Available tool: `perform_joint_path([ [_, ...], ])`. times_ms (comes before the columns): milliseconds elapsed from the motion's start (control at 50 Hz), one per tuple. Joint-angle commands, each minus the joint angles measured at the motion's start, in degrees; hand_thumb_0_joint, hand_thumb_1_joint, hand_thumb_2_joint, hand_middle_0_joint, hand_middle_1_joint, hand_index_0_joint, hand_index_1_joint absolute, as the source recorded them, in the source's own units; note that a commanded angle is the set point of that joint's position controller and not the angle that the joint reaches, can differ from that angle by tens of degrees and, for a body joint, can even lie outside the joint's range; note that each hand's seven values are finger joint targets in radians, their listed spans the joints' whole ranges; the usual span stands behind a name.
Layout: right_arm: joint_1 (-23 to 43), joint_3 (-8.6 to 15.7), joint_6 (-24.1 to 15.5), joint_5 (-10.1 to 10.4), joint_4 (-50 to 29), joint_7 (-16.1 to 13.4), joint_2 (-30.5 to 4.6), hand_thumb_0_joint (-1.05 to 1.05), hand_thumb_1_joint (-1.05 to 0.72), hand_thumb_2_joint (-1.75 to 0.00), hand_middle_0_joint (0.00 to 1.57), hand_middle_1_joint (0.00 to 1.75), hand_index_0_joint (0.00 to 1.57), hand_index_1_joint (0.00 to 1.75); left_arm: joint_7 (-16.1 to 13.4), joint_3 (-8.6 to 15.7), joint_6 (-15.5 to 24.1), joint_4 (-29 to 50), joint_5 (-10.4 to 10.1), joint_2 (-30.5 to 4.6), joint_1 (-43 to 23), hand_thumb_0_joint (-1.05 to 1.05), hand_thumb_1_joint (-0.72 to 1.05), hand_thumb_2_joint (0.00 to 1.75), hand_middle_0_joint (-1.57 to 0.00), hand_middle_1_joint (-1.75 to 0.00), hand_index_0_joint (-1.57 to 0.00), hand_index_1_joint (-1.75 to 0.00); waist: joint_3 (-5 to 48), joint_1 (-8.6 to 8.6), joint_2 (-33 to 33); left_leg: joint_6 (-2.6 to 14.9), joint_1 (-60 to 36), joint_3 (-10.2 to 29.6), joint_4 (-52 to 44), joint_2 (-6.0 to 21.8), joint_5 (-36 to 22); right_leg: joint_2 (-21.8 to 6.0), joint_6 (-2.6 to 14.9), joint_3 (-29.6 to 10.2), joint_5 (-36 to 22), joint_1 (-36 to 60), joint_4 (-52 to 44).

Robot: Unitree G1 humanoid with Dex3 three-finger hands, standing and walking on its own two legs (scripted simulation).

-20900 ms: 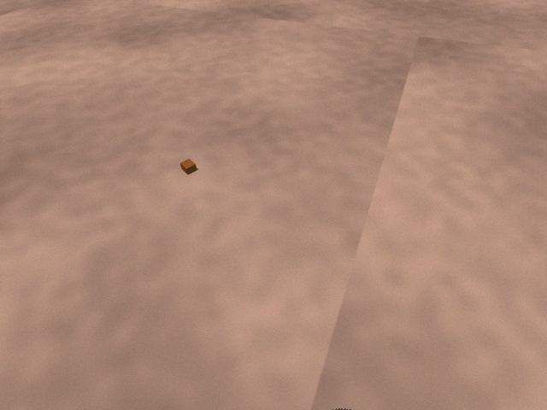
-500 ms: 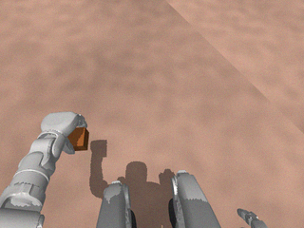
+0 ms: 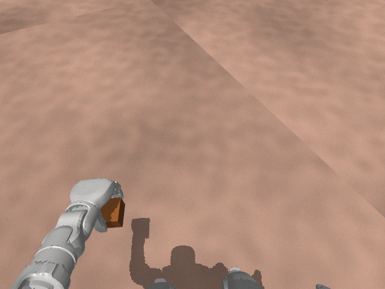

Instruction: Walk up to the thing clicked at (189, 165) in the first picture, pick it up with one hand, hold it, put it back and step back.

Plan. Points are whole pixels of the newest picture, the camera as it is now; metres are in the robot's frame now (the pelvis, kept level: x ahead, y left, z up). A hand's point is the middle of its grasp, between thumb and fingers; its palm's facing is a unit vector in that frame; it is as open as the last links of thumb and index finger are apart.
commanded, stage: lift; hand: left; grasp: from above
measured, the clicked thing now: (108, 213) +0.35 +0.21 -0.11
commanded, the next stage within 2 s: hold in 0.22 s
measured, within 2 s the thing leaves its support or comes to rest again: neither
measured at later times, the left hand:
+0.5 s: hand (85, 193) +0.36 +0.23 -0.01, palm faces -0.46 -0.01 -0.89, open 8.6 cm
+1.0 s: hand (83, 194) +0.34 +0.22 +0.03, palm faces -0.45 +0.00 -0.89, open 8.6 cm
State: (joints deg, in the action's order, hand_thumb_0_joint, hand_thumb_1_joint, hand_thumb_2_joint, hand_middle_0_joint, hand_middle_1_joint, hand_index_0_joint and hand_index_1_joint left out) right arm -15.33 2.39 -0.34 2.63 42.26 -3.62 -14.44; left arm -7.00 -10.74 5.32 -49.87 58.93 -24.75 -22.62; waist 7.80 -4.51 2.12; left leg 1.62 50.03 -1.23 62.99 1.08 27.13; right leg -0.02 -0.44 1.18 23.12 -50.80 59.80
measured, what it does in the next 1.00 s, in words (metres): rises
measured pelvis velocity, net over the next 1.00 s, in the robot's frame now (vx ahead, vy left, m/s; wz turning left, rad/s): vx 0.03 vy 0.00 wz -0.01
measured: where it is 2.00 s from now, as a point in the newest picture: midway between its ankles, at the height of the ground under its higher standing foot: outside the picture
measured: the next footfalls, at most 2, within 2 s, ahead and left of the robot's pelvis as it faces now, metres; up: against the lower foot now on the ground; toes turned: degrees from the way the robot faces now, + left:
none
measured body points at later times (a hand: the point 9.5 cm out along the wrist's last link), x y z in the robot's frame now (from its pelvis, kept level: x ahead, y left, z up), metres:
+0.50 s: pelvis +0.03 +0.01 +0.05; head +0.07 +0.00 +0.50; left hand +0.38 +0.23 +0.05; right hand +0.13 -0.26 -0.07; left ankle +0.04 +0.10 -0.66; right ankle +0.06 -0.13 -0.66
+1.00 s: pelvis +0.03 +0.00 +0.06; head +0.04 -0.02 +0.51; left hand +0.36 +0.21 +0.08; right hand +0.15 -0.26 -0.06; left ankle +0.04 +0.10 -0.66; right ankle +0.06 -0.13 -0.66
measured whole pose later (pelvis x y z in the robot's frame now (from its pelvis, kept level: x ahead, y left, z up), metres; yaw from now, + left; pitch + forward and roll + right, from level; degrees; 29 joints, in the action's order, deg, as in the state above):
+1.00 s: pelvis +0.03 +0.00 +0.06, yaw -1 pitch +5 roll +0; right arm -13.3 2.1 3.9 3.5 38.8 -4.0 -14.8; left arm 2.7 -11.5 6.0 -37.4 57.1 -25.4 -15.1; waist 3.9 -1.1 3.0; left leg 1.6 24.5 -3.0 39.2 0.2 19.5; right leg -0.3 -0.6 -0.6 16.3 -26.5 37.9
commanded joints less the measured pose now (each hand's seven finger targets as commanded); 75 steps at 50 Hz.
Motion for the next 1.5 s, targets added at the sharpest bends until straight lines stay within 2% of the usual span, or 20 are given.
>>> perform_joint_path([
  [0,-1.24,2.69,-1.71,0.17,-5.54,-0.32,-8.34,0.0,-0.91,-0.9,0.2,0.3,0.2,0.3,-2.49,5.01,-0.86,8.84,-0.54,-12.34,-17.67,0.0,0.92,0.31,-1.22,-0.32,-1.26,-0.28,15.11,0.75,1.19,-0.68,-14.24,2.61,-14.9,-1.61,-10.13,2.12,1.72,-0.87,-7.54,13.55,-12.99],
  [180,-0.41,2.63,-0.76,0.38,-7.33,-0.35,-8.16,0.0,-0.91,-0.9,0.2,0.3,0.2,0.3,1.2,3.8,-0.83,12.94,-2.26,-10.99,-14.49,0.0,0.93,0.29,-1.21,-0.33,-1.26,-0.28,13.43,1.19,0.83,-0.88,-21.46,2.38,-20.75,-1.43,-14.91,2.3,1.88,-0.8,-10.96,19.31,-18.41],
  [280,-0.38,2.63,-0.26,0.23,-7.49,-0.71,-8.3,0.0,-0.9,-0.9,0.2,0.3,0.2,0.3,1.73,4.69,-0.22,16.31,-1.6,-12.36,-15.59,0.0,0.92,0.34,-1.23,-0.31,-1.27,-0.28,15.8,1.3,1.02,-0.9,-26.14,1.89,-21.7,-1.53,-20.98,2.31,1.95,-1.01,-15.87,22.72,-19.99],
  [340,-0.33,2.65,-0.1,0.26,-7.16,-0.63,-8.3,0.0,-0.9,-0.9,0.2,0.3,0.2,0.3,1.67,4.72,-0.12,16.28,-1.48,-12.12,-15.12,0.0,0.91,0.35,-1.21,-0.3,-1.25,-0.27,14.59,1.41,1.8,-1.37,-28.03,2.39,-23.21,-0.96,-23.45,2.46,2.17,-0.5,-16.33,22.1,-20.39],
  [380,-0.03,2.88,0.17,0.24,-7.32,-0.57,-8.64,0.0,-0.9,-0.9,0.2,0.3,0.2,0.3,2.06,5.21,0.12,15.52,-0.76,-12.96,-14.15,0.0,0.92,0.35,-1.23,-0.29,-1.26,-0.26,13.08,1.97,1.95,-1.49,-27.75,2.37,-24.25,-0.94,-22.69,2.51,2.24,-0.47,-15.69,22.71,-21.16],
  [420,-0.13,3.0,0.45,0.24,-7.16,-0.39,-8.75,0.0,-0.9,-0.9,0.2,0.3,0.2,0.3,3.4,3.97,0.2,15.83,-0.54,-11.8,-14.58,0.0,0.91,0.37,-1.23,-0.27,-1.25,-0.25,13.46,1.46,2.07,-1.67,-29.27,2.75,-24.66,-0.52,-25.9,2.66,2.28,-0.42,-16.99,23.21,-21.21],
  [440,0.06,2.98,0.57,0.23,-7.29,-0.34,-8.69,0.0,-0.9,-0.9,0.2,0.3,0.2,0.3,3.98,3.99,0.12,15.7,-0.39,-12.04,-14.03,0.0,0.91,0.38,-1.23,-0.28,-1.25,-0.26,13.44,1.96,2.1,-1.64,-29.63,2.64,-24.6,-0.67,-26.72,2.63,2.22,-0.45,-17.52,23.69,-21.63],
  [480,0.46,2.94,0.84,0.42,-7.89,-0.31,-8.65,0.0,-0.9,-0.9,0.2,0.3,0.2,0.3,4.83,3.85,0.21,15.24,-0.95,-11.83,-12.47,0.0,0.92,0.4,-1.24,-0.29,-1.26,-0.28,11.92,2.45,-0.21,-1.02,-28.37,1.81,-25.15,-1.46,-24.55,2.59,2.05,-0.73,-17.82,26.35,-22.96],
  [500,0.26,3.09,0.8,0.47,-8.12,-0.2,-8.85,0.0,-0.9,-0.9,0.2,0.3,0.2,0.3,5.25,4.33,0.57,17.55,-1.54,-12.23,-13.13,0.0,0.91,0.41,-1.23,-0.3,-1.25,-0.28,13.26,2.35,0.98,-1.22,-29.06,1.68,-25.49,-1.42,-25.62,2.48,2.18,-0.91,-18.59,27.12,-22.8],
  [540,1.23,2.84,0.99,0.45,-8.77,-0.21,-8.7,0.0,-0.9,-0.9,0.2,0.3,0.2,0.3,6.06,4.25,0.78,18.14,-2.55,-11.9,-12.6,0.0,0.91,0.43,-1.22,-0.33,-1.25,-0.31,12.11,2.56,0.77,-1.22,-29.65,1.88,-26.28,-1.25,-24.87,2.58,2.1,-0.75,-17.92,27.14,-23.61],
  [580,1.6,2.8,1.12,0.56,-9.01,-0.31,-8.75,0.0,-0.9,-0.9,0.2,0.3,0.2,0.3,6.7,4.04,0.95,16.83,-2.19,-11.57,-10.04,0.0,0.92,0.42,-1.25,-0.3,-1.26,-0.29,10.61,2.64,-0.39,-1.11,-29.44,1.8,-26.77,-1.28,-24.84,2.64,2.13,-0.71,-18.05,27.44,-23.9],
  [600,1.92,2.77,1.19,0.57,-9.38,-0.38,-8.68,0.0,-0.9,-0.9,0.2,0.3,0.2,0.3,6.71,4.72,1.27,19.4,-2.28,-12.51,-10.99,0.0,0.89,0.43,-1.24,-0.28,-1.24,-0.28,11.73,2.97,0.02,-1.1,-29.81,1.78,-26.94,-1.36,-24.8,2.57,2.17,-0.78,-18.2,28.31,-24.04],
  [740,2.55,2.54,1.67,0.6,-9.75,-0.6,-8.67,0.0,-0.9,-0.9,0.2,0.3,0.2,0.3,6.67,6.01,1.72,22.79,-1.8,-13.66,-12.42,0.0,0.89,0.4,-1.23,-0.29,-1.24,-0.27,12.1,2.92,1.03,-1.14,-31.17,1.41,-27.8,-1.37,-25.86,2.41,2.1,-1.18,-19.29,29.38,-24.47],
  [800,3.19,2.42,1.89,0.67,-10.17,-0.73,-8.59,0.0,-0.9,-0.9,0.2,0.3,0.2,0.3,6.46,5.8,1.48,22.5,-1.51,-13.14,-11.8,0.0,0.88,0.43,-1.24,-0.28,-1.24,-0.28,11.38,3.03,-0.23,-0.79,-31.4,1.14,-28.23,-1.63,-24.9,2.33,2.03,-1.34,-19.1,29.54,-25.18],
  [940,5.16,2.1,2.05,0.8,-10.92,-0.95,-8.52,0.0,-0.9,-0.9,0.2,0.3,0.2,0.3,7.8,4.62,0.91,23.01,-2.17,-12.43,-10.0,0.0,0.86,0.38,-1.21,-0.27,-1.22,-0.26,8.08,3.4,-0.76,-0.59,-31.28,1.13,-30.82,-1.71,-19.3,2.25,1.76,-1.38,-14.52,29.93,-27.54],
  [1120,7.29,1.55,1.71,0.93,-11.75,-1.37,-7.98,0.0,-0.91,-0.9,0.2,0.3,0.2,0.3,8.13,5.89,1.65,25.07,-3.24,-13.16,-8.97,0.0,0.84,0.33,-1.2,-0.25,-1.21,-0.24,7.06,3.87,-1.26,-0.19,-32.25,0.65,-32.65,-2.25,-15.52,1.71,1.5,-2.04,-11.33,31.36,-29.75],
  [1240,7.76,1.43,1.67,0.91,-11.3,-1.62,-7.92,0.0,-0.91,-0.9,0.2,0.3,0.2,0.3,7.47,6.0,1.73,26.17,-2.59,-13.43,-9.74,0.0,0.81,0.31,-1.17,-0.26,-1.19,-0.24,7.98,3.96,-0.85,-0.25,-33.88,0.43,-33.2,-2.39,-16.74,1.65,1.41,-2.22,-12.33,32.53,-30.48],
  [1300,7.85,1.34,1.65,0.97,-10.89,-1.72,-7.76,0.0,-0.91,-0.9,0.2,0.3,0.2,0.3,7.45,5.62,1.18,25.66,-2.92,-12.8,-8.89,0.0,0.82,0.32,-1.17,-0.27,-1.19,-0.25,7.71,3.94,-1.22,-0.26,-34.44,0.39,-33.52,-2.24,-18.19,1.71,1.34,-2.13,-13.69,32.77,-30.86],
  [1420,9.29,1.08,1.74,1.27,-11.76,-1.78,-7.44,0.0,-0.91,-0.9,0.2,0.3,0.2,0.3,8.11,4.92,0.5,26.01,-3.22,-12.24,-7.51,0.0,0.79,0.3,-1.17,-0.23,-1.18,-0.22,5.06,4.27,-2.58,0.01,-34.03,0.06,-35.16,-2.59,-15.25,1.28,1.15,-2.42,-10.94,33.67,-33.08],
  [1480,9.42,0.95,1.86,1.26,-11.62,-1.81,-7.35,0.0,-0.91,-0.9,0.2,0.3,0.2,0.3,8.74,5.33,0.47,27.85,-3.37,-12.73,-7.53,0.0,0.8,0.28,-1.15,-0.24,-1.18,-0.22,6.27,4.26,-1.36,-0.12,-35.87,-0.11,-35.49,-2.5,-17.07,1.39,1.19,-2.54,-12.8,34.65,-32.87],
])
